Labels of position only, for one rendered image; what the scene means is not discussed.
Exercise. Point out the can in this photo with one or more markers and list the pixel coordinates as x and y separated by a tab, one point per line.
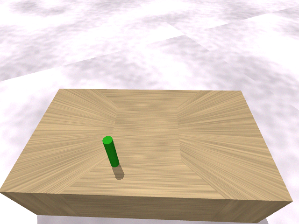
110	150

